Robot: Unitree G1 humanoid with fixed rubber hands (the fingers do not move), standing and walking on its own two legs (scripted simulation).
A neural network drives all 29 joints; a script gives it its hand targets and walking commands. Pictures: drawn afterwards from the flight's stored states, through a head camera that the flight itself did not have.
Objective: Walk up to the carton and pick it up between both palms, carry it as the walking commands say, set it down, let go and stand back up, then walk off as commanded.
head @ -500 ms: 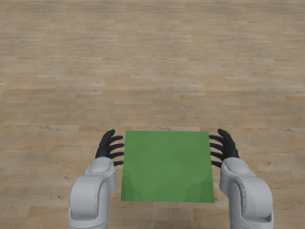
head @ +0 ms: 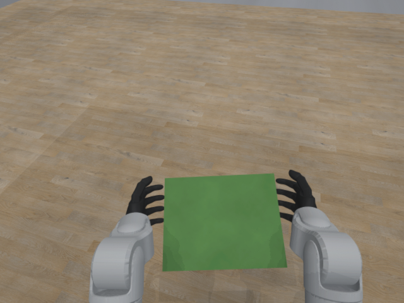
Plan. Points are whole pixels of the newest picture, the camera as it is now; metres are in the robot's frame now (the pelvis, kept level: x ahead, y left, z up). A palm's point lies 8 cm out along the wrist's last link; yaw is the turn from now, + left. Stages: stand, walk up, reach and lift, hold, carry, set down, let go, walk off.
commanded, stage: carry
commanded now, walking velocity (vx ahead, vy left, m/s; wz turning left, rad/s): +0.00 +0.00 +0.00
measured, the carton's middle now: (220, 224) +0.30 -0.01 +0.00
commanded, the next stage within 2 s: hold in 1.68 s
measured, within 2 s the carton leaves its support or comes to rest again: neither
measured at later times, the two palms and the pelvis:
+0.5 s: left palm (105, 231) +0.23 +0.18 +0.11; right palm (279, 222) +0.25 -0.10 +0.11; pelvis -0.02 +0.03 +0.01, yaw +4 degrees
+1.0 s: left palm (120, 230) +0.24 +0.16 +0.10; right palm (288, 218) +0.26 -0.12 +0.10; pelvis -0.02 +0.00 +0.01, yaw +4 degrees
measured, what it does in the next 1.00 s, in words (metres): steps on the spot: left foot, then right foot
